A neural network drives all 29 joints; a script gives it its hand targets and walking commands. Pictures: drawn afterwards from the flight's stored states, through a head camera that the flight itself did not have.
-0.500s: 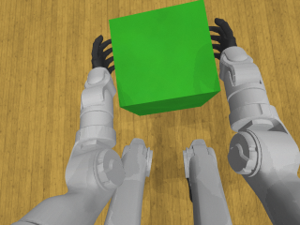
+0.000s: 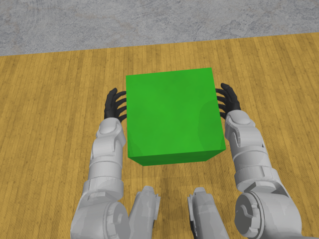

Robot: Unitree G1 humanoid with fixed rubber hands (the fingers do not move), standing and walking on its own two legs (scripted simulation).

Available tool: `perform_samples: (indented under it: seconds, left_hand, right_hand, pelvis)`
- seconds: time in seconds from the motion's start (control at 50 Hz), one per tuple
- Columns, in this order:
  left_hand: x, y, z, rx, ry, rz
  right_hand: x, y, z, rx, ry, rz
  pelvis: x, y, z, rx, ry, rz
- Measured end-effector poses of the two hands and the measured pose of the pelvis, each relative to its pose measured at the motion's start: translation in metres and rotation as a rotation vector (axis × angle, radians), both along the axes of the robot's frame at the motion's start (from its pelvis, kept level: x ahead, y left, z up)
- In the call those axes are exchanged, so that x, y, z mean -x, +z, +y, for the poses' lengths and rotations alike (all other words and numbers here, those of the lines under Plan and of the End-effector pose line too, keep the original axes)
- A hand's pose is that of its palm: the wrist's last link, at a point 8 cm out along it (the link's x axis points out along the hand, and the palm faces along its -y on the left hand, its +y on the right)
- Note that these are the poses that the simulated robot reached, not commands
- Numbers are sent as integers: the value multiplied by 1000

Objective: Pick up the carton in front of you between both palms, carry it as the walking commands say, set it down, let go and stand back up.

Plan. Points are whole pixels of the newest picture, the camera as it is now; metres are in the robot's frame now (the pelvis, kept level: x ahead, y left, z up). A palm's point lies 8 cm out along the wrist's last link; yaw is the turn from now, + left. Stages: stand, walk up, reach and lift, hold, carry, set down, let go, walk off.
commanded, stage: reach and lift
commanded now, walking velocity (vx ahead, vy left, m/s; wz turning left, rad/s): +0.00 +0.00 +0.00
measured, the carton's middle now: (171, 124) +0.43 +0.01 -0.10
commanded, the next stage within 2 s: hold in 1.74 s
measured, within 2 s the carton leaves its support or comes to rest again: neither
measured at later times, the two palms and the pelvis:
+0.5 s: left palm (85, 104) +0.37 +0.16 +0.13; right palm (259, 106) +0.37 -0.14 +0.12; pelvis +0.06 +0.01 +0.14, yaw +0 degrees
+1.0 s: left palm (65, 95) +0.35 +0.15 +0.20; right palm (295, 108) +0.33 -0.15 +0.19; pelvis +0.05 +0.00 +0.17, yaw -1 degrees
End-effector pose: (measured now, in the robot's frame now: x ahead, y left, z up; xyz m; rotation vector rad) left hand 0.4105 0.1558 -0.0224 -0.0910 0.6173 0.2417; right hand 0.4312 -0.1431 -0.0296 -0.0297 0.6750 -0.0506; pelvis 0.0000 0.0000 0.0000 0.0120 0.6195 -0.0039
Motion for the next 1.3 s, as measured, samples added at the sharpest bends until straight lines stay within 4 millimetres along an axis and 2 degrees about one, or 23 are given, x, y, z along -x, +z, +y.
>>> perform_samples:
  seconds: [0.16, 0.42, 0.62, 0.74, 0.82, 0.96, 1.04, 1.16, 1.3]
  left_hand:
    - [16, 48, -3, 8, -27, 45]
    - [28, 130, 1, 3, -50, 8]
    - [47, 179, 2, -13, -106, 23]
    - [48, 213, -4, -23, -139, -14]
    - [49, 226, -8, -48, -159, -3]
    - [60, 228, -7, -59, -152, 39]
    - [65, 227, -5, -57, -138, 40]
    - [61, 230, -4, -48, -124, 20]
    - [53, 238, -6, -50, -132, 4]
  right_hand:
    - [30, 42, -3, -7, -37, 46]
    - [46, 128, 1, -13, -68, 8]
    - [76, 180, 1, 10, -94, 21]
    - [84, 214, -5, 18, -115, -17]
    - [88, 225, -8, 25, -112, -7]
    - [98, 223, -7, 40, -84, 33]
    - [97, 224, -5, 38, -74, 33]
    - [89, 231, -5, 24, -83, 13]
    - [83, 239, -7, 25, -91, -4]
  pelvis:
    - [-21, 54, 1, 4, 1, -108]
    - [-53, 122, 6, 15, -5, -290]
    - [-68, 162, 9, 18, -1, -467]
    - [-66, 170, 10, 20, -1, -577]
    - [-62, 172, 9, 18, -6, -630]
    - [-55, 174, 6, 16, -8, -676]
    - [-49, 173, 3, 16, -4, -689]
    - [-47, 172, 1, 16, 2, -683]
    - [-54, 174, 1, 17, 1, -689]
